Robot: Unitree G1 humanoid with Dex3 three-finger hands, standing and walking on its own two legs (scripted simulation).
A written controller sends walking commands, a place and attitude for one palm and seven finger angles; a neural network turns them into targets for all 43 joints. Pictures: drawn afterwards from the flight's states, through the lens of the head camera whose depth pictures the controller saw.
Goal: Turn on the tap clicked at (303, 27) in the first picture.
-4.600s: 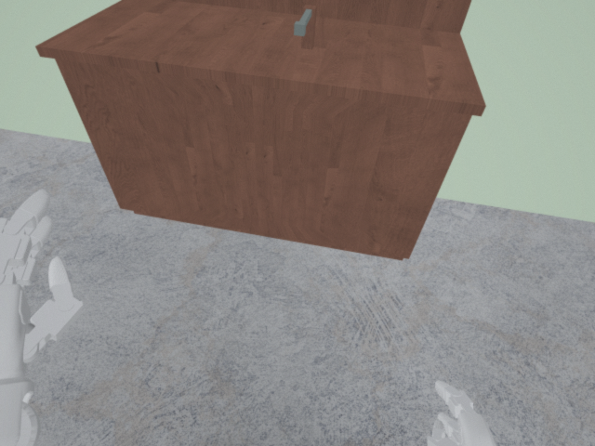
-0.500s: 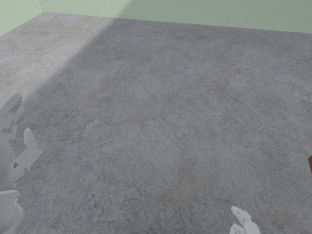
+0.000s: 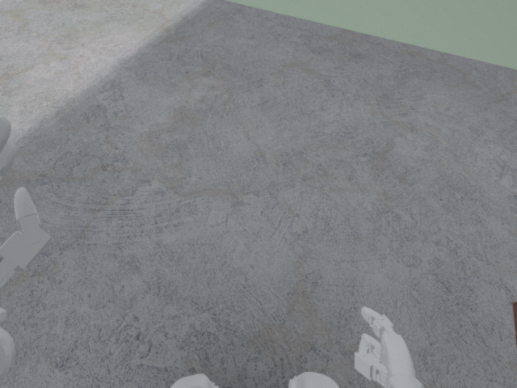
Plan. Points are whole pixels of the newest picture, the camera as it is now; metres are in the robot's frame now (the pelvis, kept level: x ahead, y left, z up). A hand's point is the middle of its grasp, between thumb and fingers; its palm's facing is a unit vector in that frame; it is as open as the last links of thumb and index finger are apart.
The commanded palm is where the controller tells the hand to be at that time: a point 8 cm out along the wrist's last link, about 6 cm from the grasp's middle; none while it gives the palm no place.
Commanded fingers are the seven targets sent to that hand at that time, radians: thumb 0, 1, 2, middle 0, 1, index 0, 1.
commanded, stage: turn to face it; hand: left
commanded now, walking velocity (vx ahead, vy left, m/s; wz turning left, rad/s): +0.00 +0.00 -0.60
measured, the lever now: out of the picture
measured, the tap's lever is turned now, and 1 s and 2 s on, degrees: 0 0 0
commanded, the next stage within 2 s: none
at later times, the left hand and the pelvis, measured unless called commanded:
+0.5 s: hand (210, 213) +0.26 +0.08 +0.20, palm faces +0.09 -0.88 -0.46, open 7.5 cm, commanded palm +0.21 +0.16 +0.19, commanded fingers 0.00 0.90 0.90 -0.20 -0.30 -0.20 -0.30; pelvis -0.01 -0.07 +0.01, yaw -15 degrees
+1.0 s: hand (262, 247) +0.23 +0.02 +0.20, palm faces -0.06 -0.90 -0.43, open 7.5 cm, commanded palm +0.20 +0.08 +0.19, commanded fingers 0.00 0.90 0.90 -0.20 -0.30 -0.20 -0.30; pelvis -0.09 -0.06 +0.00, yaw -34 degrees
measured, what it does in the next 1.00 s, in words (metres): walks backwards, turning right: right foot, then left foot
